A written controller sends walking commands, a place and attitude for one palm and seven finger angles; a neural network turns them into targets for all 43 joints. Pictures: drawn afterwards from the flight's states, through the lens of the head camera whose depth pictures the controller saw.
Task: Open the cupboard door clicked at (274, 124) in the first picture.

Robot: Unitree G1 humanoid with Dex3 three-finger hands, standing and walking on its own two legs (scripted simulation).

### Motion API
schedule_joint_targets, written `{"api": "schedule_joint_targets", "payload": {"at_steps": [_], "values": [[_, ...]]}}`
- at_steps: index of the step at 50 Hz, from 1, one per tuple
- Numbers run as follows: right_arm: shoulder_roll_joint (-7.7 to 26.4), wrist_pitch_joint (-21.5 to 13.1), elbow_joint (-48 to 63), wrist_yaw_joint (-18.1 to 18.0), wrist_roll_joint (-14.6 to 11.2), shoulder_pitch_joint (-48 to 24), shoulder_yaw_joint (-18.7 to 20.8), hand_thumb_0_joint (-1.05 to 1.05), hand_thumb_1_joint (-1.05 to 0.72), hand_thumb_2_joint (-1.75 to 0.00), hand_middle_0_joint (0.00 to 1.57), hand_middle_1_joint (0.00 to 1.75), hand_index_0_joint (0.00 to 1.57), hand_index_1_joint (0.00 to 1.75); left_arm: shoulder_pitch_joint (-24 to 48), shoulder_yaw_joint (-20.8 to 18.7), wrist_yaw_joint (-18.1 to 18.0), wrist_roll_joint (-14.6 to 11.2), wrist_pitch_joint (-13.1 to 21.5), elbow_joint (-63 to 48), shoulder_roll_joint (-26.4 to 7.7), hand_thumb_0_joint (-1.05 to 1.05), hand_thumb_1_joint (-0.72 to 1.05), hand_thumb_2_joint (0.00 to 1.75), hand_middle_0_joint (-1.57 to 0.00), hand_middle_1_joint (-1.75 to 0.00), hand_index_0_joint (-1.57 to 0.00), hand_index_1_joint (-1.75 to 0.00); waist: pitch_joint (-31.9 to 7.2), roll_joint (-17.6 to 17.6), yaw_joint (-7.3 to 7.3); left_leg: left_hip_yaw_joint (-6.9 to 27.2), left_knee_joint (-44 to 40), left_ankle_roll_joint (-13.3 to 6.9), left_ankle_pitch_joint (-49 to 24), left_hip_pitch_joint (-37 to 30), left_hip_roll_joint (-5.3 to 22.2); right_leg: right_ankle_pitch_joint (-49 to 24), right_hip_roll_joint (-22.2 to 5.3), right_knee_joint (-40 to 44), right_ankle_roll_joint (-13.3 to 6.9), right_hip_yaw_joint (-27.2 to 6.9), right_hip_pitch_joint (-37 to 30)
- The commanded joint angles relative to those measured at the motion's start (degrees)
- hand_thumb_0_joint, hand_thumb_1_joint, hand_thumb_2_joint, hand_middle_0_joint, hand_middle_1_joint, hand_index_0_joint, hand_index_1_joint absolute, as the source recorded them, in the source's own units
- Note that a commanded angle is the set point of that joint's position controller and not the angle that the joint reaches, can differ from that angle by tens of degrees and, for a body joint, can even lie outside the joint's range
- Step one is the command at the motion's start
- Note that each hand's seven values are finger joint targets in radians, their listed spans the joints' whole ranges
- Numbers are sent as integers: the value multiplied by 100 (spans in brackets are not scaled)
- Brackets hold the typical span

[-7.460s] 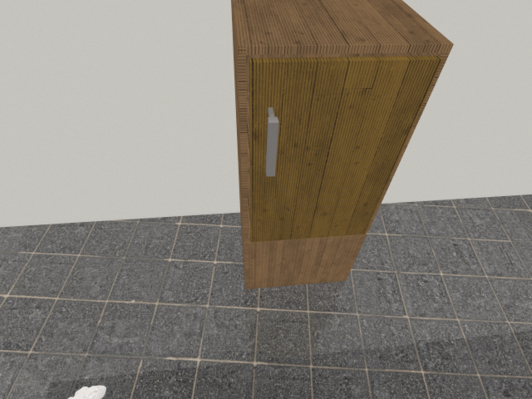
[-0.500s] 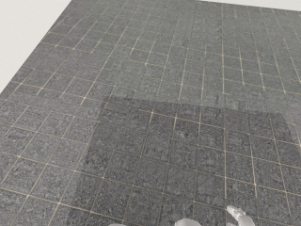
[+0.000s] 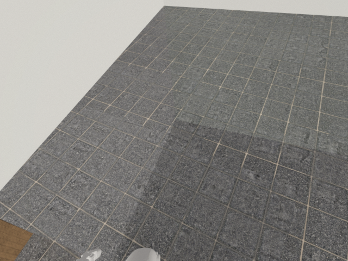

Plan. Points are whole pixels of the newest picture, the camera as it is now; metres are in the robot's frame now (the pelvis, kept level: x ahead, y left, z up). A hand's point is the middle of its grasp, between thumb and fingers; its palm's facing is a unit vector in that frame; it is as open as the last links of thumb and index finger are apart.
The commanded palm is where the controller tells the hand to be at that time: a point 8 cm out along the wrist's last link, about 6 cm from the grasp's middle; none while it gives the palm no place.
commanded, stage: turn to face it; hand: left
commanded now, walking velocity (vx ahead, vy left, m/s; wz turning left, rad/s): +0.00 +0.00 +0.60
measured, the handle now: out of the picture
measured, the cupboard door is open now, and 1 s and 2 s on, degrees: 0 0 0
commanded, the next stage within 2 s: take the last steps up to it in 1.94 s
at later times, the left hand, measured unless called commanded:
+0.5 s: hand out of the picture +0.01 +0.29 -0.17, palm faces +0.34 -0.91 -0.24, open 7.4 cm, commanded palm none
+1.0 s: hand out of the picture -0.02 +0.22 -0.14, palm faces +0.56 -0.77 -0.31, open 7.4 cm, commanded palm none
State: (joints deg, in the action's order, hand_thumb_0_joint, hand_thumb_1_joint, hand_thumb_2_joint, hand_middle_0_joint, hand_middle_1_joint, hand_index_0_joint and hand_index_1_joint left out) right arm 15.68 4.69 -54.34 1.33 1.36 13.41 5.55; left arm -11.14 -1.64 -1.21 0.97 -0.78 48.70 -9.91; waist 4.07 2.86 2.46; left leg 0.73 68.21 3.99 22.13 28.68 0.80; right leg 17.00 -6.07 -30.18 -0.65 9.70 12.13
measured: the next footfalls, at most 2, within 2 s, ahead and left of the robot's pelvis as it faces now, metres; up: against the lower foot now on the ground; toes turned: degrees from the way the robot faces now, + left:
left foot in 0.26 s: +0.01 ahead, +0.15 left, +0.00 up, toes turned +16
right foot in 0.78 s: +0.09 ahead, -0.07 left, +0.00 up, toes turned +26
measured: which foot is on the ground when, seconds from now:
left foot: up 0.00-0.24, down 0.26-0.78, up 0.80-1.00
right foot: down 0.00-0.26, up 0.28-0.76, down 0.78-1.00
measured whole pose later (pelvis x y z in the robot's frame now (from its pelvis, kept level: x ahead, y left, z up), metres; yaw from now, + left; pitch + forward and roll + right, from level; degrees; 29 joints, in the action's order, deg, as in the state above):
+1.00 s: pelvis +0.02 +0.00 +0.00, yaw +36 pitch +0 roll +3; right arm 15.8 4.7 -54.6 1.2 1.4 13.4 5.8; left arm -11.8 -2.0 -1.4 0.8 -0.8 50.1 -10.1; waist 4.1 2.7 2.5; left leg 2.2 67.7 4.3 21.2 29.5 0.5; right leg 18.4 -5.2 -28.6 -1.2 8.8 10.1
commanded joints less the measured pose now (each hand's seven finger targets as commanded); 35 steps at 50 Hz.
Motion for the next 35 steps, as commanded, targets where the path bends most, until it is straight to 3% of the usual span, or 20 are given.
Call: {"api": "schedule_joint_targets", "payload": {"at_steps": [1,8,10,11,12,13,14,16,18,19,23,29,33,35], "values": [[278,-104,549,40,-28,-481,29,0,-90,-90,20,30,20,30,-269,-346,-93,46,120,-256,-1260,0,90,90,-20,-30,-20,-30,-224,-1351,-355,-191,-590,99,54,312,186,-1893,-1403,1147,-521,-676,-561],[168,-242,676,35,-80,-690,-72,0,-90,-90,20,30,20,30,-484,-471,-63,99,47,-86,-1497,0,90,90,-20,-30,-20,-30,-572,-1542,-510,-656,-2503,-66,315,-564,156,-2615,-1705,540,-559,-336,-739],[253,-291,609,14,-69,-367,-54,0,-90,-90,20,30,20,30,-431,-484,-34,58,17,-33,-1500,0,90,90,-20,-30,-20,-30,-778,-1374,-329,-795,-3468,-135,-394,-1163,36,-2591,-1577,-23,-286,10,-650],[425,-335,527,16,-57,-41,-4,0,-90,-90,20,30,20,30,-416,-481,-21,9,-8,-35,-1443,0,90,90,-20,-30,-20,-30,-982,-955,-127,-628,-4252,-206,-1202,-1917,85,-2257,-1448,-703,-51,154,-274],[1020,-396,500,-11,-30,302,133,0,-90,-90,20,30,20,30,-455,-440,8,-33,-36,-163,-1162,0,90,90,-20,-30,-20,-30,-1264,555,68,810,-4632,-640,-2665,-3002,1118,-564,-851,-1972,359,330,996],[1520,-398,441,-77,-61,676,245,0,-90,-90,20,30,20,30,-88,-303,13,-38,-55,-461,-800,0,90,90,-20,-30,-20,-30,-1202,1791,298,2324,-4674,-1415,-5260,-3269,2333,2418,-177,-3035,702,3,2284],[1476,-362,293,-112,-45,851,217,0,-90,-90,20,30,20,30,159,-310,-20,10,-110,-500,-978,0,90,90,-20,-30,-20,-30,-1244,976,344,1979,-4484,-1745,-5127,-3127,2487,2223,-264,-3630,573,-572,2259],[1125,-404,398,-233,-13,329,125,0,-90,-90,20,30,20,30,271,-357,-11,11,-122,-323,-903,0,90,90,-20,-30,-20,-30,-851,1096,145,1562,-4479,-1491,-4657,-2676,1756,1412,-242,-3931,587,-821,2444],[888,-426,557,-241,-21,-199,13,0,-90,-90,20,30,20,30,78,-373,47,7,-111,-143,-973,0,90,90,-20,-30,-20,-30,-599,791,-100,1084,-4580,-1228,-4271,-2219,1332,775,-188,-3959,633,-872,2191],[871,-440,586,-240,-28,-247,4,0,-90,-90,20,30,20,30,-26,-374,57,8,-115,-91,-969,0,90,90,-20,-30,-20,-30,-609,642,-159,1031,-4611,-1189,-4234,-2205,1218,628,-124,-3903,657,-848,2109],[879,-440,554,-233,-33,-90,22,0,-90,-90,20,30,20,30,56,-350,36,-2,-129,-111,-959,0,90,90,-20,-30,-20,-30,-605,509,-121,1241,-4743,-1256,-3797,-2218,1127,468,-1,-3388,715,-901,1930],[910,-379,529,-217,11,85,83,0,-90,-90,20,30,20,30,550,-335,1,-26,-116,-382,-896,0,90,90,-20,-30,-20,-30,-501,582,10,2023,-4777,-1431,-3084,-2081,1141,776,196,-2497,689,-1003,1745],[914,-344,574,-219,28,40,123,0,-90,-90,20,30,20,30,508,-301,-27,-68,-54,-442,-814,0,90,90,-20,-30,-20,-30,-686,652,-34,2325,-4510,-1426,-3620,-1928,1030,871,434,-1533,590,-979,1085],[908,-324,606,-211,20,-104,141,0,-90,-90,20,30,20,30,218,-317,-46,-99,-22,-404,-836,0,90,90,-20,-30,-20,-30,-779,682,-164,2437,-4340,-1332,-3655,-1658,888,572,565,-810,525,-942,485]]}}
